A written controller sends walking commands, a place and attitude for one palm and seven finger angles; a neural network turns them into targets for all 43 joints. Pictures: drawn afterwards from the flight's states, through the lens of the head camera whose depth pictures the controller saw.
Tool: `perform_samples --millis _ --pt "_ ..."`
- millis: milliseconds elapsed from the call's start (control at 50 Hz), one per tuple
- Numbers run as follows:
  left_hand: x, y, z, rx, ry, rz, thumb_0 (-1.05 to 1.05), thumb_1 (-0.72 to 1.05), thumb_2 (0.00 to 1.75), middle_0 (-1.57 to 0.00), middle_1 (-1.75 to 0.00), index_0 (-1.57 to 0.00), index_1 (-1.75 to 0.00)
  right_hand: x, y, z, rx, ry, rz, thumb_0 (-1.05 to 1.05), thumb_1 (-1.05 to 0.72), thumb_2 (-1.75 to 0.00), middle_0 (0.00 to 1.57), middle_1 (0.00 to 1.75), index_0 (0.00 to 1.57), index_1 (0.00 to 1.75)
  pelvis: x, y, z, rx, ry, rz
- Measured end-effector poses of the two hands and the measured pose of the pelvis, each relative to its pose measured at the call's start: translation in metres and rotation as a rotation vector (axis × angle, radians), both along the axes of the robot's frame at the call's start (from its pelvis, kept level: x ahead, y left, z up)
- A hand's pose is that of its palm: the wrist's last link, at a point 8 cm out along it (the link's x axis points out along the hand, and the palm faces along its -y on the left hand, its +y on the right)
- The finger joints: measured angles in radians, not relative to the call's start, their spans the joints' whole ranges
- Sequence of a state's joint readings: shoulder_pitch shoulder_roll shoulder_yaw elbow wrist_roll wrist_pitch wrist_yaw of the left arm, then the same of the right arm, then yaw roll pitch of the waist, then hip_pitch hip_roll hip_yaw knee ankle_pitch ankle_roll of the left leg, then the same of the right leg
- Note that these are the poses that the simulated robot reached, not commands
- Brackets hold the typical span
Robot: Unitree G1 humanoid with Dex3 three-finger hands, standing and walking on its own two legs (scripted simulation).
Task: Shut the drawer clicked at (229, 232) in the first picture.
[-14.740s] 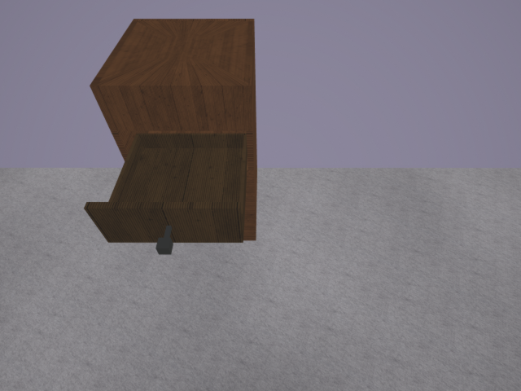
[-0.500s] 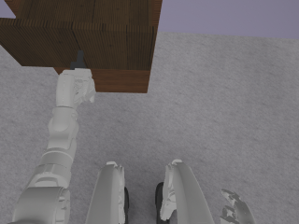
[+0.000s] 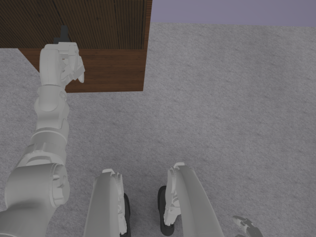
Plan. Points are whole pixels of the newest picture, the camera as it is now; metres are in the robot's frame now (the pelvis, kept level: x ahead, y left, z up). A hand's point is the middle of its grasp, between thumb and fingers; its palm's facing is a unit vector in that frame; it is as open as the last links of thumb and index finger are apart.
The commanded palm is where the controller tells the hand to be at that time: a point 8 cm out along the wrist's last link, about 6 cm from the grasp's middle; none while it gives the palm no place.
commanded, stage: push the drawer shut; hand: left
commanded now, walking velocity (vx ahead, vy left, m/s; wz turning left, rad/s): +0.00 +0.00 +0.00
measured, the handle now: (63, 41) +0.58 +0.20 +0.01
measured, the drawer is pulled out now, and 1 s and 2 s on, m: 0.09 0.00 0.00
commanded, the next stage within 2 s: pull the fist back off the drawer in 1.00 s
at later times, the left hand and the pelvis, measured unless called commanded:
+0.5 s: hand (82, 44) +0.57 +0.16 +0.01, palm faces +0.02 -1.00 -0.06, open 3.5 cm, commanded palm +0.57 +0.17 +0.01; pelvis +0.00 +0.00 -0.01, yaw -2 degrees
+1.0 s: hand (83, 32) +0.60 +0.16 +0.00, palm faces +0.04 -1.00 -0.06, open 3.5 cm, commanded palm +0.63 +0.15 +0.01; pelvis -0.02 +0.00 -0.03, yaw -2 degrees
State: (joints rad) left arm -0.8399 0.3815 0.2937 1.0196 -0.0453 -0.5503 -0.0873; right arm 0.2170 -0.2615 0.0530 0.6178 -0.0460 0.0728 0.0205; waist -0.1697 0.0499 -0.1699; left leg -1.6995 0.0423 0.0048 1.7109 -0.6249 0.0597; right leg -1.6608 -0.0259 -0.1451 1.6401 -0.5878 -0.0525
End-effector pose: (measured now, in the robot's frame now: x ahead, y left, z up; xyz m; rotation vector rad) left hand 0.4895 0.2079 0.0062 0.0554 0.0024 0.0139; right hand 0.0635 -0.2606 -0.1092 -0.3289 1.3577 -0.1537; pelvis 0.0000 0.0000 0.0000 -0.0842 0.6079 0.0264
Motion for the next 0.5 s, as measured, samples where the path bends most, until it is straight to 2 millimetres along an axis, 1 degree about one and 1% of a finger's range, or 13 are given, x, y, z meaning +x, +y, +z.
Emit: perform_samples --millis 120,320,500 --pt "0.012 0.0 0.001 0.005 -0.016 0.002 0.02 0.89 0.9 -1.4 -1.6 -1.54 -1.6 -0.012 -0.001 0.0 -0.01 0.034 -0.008 0.0 -0.9 -0.89 0.2 0.3 0.21 0.3 -0.001 0.0 -0.003 -0.006 0.009 0.001" --pt "0.038 0.0 0.002 0.006 -0.012 0.009 0.02 0.89 0.89 -1.4 -1.6 -1.53 -1.6 -0.027 -0.004 -0.002 -0.034 0.076 -0.024 0.0 -0.9 -0.89 0.2 0.3 0.21 0.3 -0.004 0.001 -0.011 -0.016 0.025 -0.002" --pt "0.058 0.001 0.002 0.003 -0.009 0.009 0.02 0.89 0.89 -1.4 -1.6 -1.52 -1.6 -0.045 0.0 -0.001 -0.035 0.125 -0.052 0.0 -0.9 -0.89 0.2 0.3 0.21 0.3 -0.004 0.002 -0.014 -0.025 0.041 -0.01"
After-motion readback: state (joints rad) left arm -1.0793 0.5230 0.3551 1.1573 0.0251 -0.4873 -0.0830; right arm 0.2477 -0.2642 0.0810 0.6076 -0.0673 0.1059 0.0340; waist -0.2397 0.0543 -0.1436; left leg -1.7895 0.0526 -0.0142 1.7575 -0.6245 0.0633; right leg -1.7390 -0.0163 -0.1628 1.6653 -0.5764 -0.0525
